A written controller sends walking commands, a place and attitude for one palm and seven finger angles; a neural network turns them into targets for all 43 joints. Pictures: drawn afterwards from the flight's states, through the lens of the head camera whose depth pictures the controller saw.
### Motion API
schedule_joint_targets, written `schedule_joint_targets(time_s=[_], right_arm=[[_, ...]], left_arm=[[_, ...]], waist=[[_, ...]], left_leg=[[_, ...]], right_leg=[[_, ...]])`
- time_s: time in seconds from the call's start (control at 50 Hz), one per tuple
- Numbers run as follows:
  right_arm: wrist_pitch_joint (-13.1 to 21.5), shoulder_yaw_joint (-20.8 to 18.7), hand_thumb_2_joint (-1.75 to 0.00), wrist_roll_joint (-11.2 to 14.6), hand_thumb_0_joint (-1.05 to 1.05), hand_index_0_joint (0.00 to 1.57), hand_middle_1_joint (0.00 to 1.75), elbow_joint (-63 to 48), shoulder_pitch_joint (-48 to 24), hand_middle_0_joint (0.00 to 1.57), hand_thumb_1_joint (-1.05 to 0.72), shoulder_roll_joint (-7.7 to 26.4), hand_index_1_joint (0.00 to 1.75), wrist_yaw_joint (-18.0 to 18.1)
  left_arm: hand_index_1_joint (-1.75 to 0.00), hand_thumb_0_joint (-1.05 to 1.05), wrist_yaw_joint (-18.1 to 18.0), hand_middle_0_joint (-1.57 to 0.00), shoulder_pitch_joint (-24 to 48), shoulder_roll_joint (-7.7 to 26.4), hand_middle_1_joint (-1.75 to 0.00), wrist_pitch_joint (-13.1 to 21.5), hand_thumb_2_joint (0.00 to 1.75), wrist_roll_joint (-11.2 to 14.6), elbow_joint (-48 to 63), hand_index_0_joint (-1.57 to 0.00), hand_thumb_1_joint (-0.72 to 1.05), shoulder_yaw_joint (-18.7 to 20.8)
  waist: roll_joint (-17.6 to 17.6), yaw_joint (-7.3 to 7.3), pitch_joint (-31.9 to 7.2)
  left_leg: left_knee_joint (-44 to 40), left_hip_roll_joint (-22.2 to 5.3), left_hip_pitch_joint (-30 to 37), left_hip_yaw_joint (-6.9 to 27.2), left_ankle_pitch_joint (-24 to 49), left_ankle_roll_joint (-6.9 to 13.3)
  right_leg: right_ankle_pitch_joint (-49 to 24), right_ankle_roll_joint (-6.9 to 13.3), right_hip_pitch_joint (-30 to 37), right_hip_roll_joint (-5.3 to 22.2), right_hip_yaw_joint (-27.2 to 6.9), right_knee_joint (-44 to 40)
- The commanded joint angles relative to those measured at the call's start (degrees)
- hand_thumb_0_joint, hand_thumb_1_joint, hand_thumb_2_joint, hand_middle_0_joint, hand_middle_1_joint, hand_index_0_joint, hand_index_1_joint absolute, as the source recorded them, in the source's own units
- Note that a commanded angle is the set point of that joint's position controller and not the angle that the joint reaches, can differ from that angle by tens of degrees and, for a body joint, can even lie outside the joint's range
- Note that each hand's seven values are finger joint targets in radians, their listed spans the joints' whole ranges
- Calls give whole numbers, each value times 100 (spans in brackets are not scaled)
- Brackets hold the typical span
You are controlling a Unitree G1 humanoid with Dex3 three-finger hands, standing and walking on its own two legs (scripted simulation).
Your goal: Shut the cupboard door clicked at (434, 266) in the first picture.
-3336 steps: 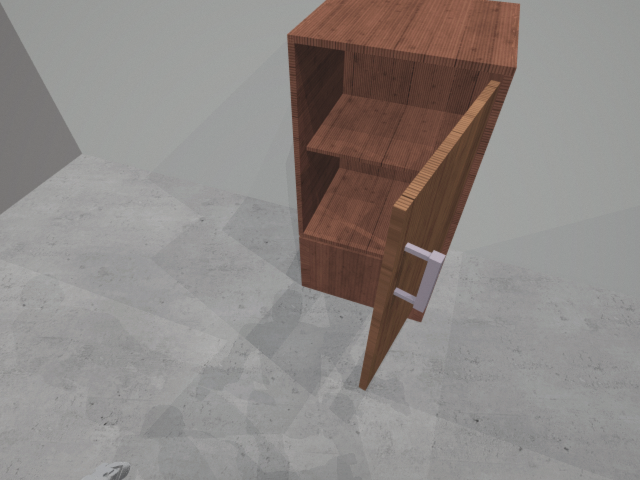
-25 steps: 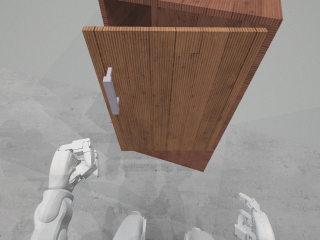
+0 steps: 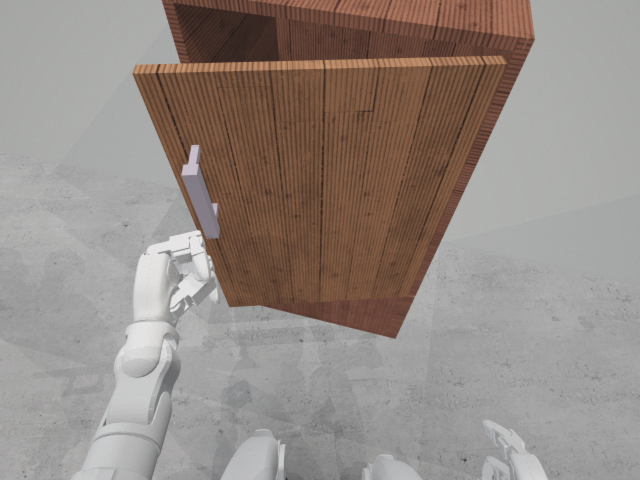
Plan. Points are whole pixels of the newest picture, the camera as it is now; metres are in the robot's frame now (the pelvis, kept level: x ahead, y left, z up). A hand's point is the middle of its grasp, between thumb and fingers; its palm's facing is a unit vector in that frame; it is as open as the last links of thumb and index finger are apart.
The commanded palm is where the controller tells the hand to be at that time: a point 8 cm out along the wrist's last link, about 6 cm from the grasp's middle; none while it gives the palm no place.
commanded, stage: bring the fist close to the handle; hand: left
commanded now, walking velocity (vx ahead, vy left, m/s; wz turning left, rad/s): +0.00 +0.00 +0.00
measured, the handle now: (204, 194) +0.48 +0.19 +0.05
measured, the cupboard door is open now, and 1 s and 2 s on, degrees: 18 18 6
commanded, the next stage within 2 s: push the door shut along its arc in 0.64 s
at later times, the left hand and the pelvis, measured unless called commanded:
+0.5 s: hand (223, 250) +0.39 +0.14 +0.05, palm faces +0.10 -0.99 -0.03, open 3.1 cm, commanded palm +0.35 +0.19 +0.05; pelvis +0.00 +0.00 +0.00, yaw -1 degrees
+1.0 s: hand (224, 232) +0.41 +0.15 +0.06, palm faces +0.05 -1.00 -0.04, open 3.1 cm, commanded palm +0.39 +0.19 +0.05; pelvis -0.01 +0.00 +0.00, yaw -1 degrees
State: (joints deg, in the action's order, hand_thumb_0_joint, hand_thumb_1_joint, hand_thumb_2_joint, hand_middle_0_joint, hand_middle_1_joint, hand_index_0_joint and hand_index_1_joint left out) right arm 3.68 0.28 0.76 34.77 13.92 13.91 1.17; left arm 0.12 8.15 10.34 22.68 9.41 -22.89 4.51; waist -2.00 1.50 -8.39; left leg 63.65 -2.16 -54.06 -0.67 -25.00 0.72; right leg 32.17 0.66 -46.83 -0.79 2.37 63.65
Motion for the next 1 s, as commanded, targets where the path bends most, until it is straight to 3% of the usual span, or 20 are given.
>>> schedule_joint_targets(time_s=[0.0, 0.04, 0.06, 0.14, 0.22, 0.36, 0.38, 0.46, 0.54, 0.58, 0.62, 0.66, 0.74, 0.76, 0.8, 0.82, 0.86, 0.94, 0.96, 0.98], right_arm=[[177, -324, -90, -21, 0, 20, 30, -653, 20, 20, -90, 772, 30, 5], [145, -317, -90, -18, 0, 20, 30, -640, 48, 20, -90, 764, 30, -17], [129, -336, -90, -26, 0, 20, 30, -611, 90, 20, -90, 799, 30, -10], [81, -340, -90, -49, 0, 20, 30, -563, 120, 20, -90, 773, 30, -61], [44, -368, -90, -71, 0, 20, 30, -470, 179, 20, -90, 784, 30, -83], [-64, -383, -90, -87, 0, 20, 30, -496, 265, 20, -90, 818, 30, -108], [-79, -375, -90, -74, 0, 20, 30, -522, 241, 20, -90, 776, 30, -121], [-84, -392, -90, -71, 0, 20, 30, -455, 294, 20, -90, 821, 30, -85], [-44, -405, -90, -57, 0, 20, 30, -385, 277, 20, -90, 812, 30, -71], [-22, -422, -90, -58, 0, 20, 30, -366, 314, 20, -90, 839, 30, -79], [-15, -421, -90, -51, 0, 20, 30, -385, 306, 20, -90, 822, 30, -94], [-24, -423, -90, -58, 0, 20, 30, -348, 352, 20, -90, 861, 30, -81], [-46, -399, -90, -60, 0, 20, 30, -365, 301, 20, -90, 839, 30, -88], [-59, -406, -90, -72, 0, 20, 30, -341, 347, 20, -90, 879, 30, -63], [-50, -390, -90, -67, 0, 20, 30, -321, 326, 20, -90, 831, 30, -63], [-50, -395, -90, -70, 0, 20, 30, -285, 352, 20, -90, 852, 30, -51], [-51, -399, -90, -80, 0, 20, 30, -244, 402, 20, -90, 891, 30, -27], [-35, -401, -90, -44, 0, 20, 30, -229, 473, 20, -90, 880, 30, -65], [-45, -419, -90, -47, 0, 20, 30, -187, 568, 20, -90, 924, 30, -64], [-58, -409, -90, -41, 0, 20, 30, -201, 569, 20, -90, 905, 30, -82]], left_arm=[[-150, 0, -65, -130, 1644, 554, -150, 387, 90, -15, 892, -130, 90, 266], [-150, 0, -94, -130, 1858, 444, -150, 405, 90, -36, 694, -130, 90, 173], [-150, 0, -137, -130, 1985, 632, -150, 415, 90, -57, 613, -130, 90, 364], [-150, 0, -217, -130, 2342, 494, -150, 529, 90, -132, 301, -130, 90, 293], [-150, 0, -309, -130, 2950, 455, -150, 634, 90, -217, -62, -130, 90, 270], [-150, 0, -289, -130, 2784, 927, -150, 735, 90, -211, -292, -130, 90, 775], [-150, 0, -264, -130, 2691, 736, -150, 734, 90, -183, -319, -130, 90, 646], [-150, 0, -216, -130, 2973, 792, -150, 788, 90, -176, -399, -130, 90, 635], [-150, 0, -141, -130, 3292, 652, -150, 880, 90, -137, -370, -130, 90, 481], [-150, 0, -133, -130, 3208, 726, -150, 907, 90, -147, -301, -130, 90, 543], [-150, 0, -129, -130, 3117, 528, -150, 874, 90, -127, -344, -130, 90, 382], [-150, 0, -161, -130, 3147, 713, -150, 836, 90, -151, -424, -130, 90, 540], [-150, 0, -213, -130, 3273, 672, -150, 798, 90, -179, -574, -130, 90, 520], [-150, 0, -230, -130, 3399, 1024, -150, 821, 90, -232, -603, -130, 90, 777], [-150, 0, -166, -130, 3776, 826, -150, 875, 90, -275, -675, -130, 90, 559], [-150, 0, -140, -130, 3987, 987, -150, 914, 90, -267, -744, -130, 90, 673], [-150, 0, -54, -130, 4165, 1157, -150, 940, 90, -275, -965, -130, 90, 789], [-150, 0, 235, -130, 4315, 908, -150, 898, 90, -185, -1316, -130, 90, 569], [-150, 0, 289, -130, 4374, 1069, -150, 862, 90, -183, -1471, -130, 90, 701], [-150, 0, 346, -130, 4401, 990, -150, 827, 90, -166, -1554, -130, 90, 643]], waist=[[151, 68, -1786], [153, 95, -1656], [235, 92, -1729], [101, 100, -1789], [141, 213, -1784], [194, 26, -2079], [181, 39, -1997], [306, 173, -1791], [99, 249, -1802], [0, 176, -2002], [73, 192, -1971], [106, 182, -1933], [172, 227, -1762], [241, 194, -1814], [48, 301, -1818], [174, 329, -1867], [61, 331, -1959], [-101, 363, -2151], [-4, 365, -2175], [-75, 359, -2172]], left_leg=[[-775, 85, 1864, 219, 1214, 41], [-815, 91, 1846, 227, 1119, 38], [-787, 84, 1829, 234, 1122, 47], [-786, 91, 1900, 226, 1151, 21], [-751, 87, 1872, 232, 1012, 30], [-772, 111, 1762, 150, 1161, 42], [-793, 126, 1759, 109, 1143, 49], [-772, 107, 1654, 128, 904, 72], [-761, 105, 1768, 145, 832, 62], [-776, 90, 1964, 200, 996, 39], [-793, 90, 1989, 193, 1003, 38], [-787, 88, 1937, 220, 975, 42], [-811, 103, 1808, 202, 799, 51], [-799, 92, 1752, 220, 805, 53], [-759, 101, 1836, 213, 825, 51], [-712, 92, 1783, 229, 810, 56], [-676, 88, 1821, 243, 815, 56], [-631, 77, 2035, 271, 1085, 27], [-612, 60, 2031, 309, 1168, 29], [-600, 75, 2008, 293, 1203, 29]], right_leg=[[-1973, 29, 333, -56, -117, -1000], [-1879, 31, 267, -62, -110, -1048], [-1875, 29, 282, -76, -118, -1035], [-1893, 41, 193, -67, -100, -1006], [-1760, 23, 35, -74, -114, -1026], [-1989, 26, 411, -85, -192, -1012], [-2001, 12, 414, -71, -194, -1056], [-1736, -12, 253, -88, -215, -1124], [-1627, -3, 102, -75, -208, -1132], [-1738, 32, 102, -90, -159, -1053], [-1741, 17, 86, -90, -130, -1075], [-1701, 23, 56, -106, -121, -1061], [-1546, 4, -1, -92, -133, -1112], [-1547, 12, 56, -102, -156, -1082], [-1595, 11, -50, -85, -152, -1056], [-1590, 1, -54, -88, -173, -1036], [-1568, 8, -113, -100, -190, -1006], [-1785, 37, -207, -108, -141, -940], [-1837, 43, -215, -120, -131, -907], [-1888, 39, -221, -110, -135, -904]])
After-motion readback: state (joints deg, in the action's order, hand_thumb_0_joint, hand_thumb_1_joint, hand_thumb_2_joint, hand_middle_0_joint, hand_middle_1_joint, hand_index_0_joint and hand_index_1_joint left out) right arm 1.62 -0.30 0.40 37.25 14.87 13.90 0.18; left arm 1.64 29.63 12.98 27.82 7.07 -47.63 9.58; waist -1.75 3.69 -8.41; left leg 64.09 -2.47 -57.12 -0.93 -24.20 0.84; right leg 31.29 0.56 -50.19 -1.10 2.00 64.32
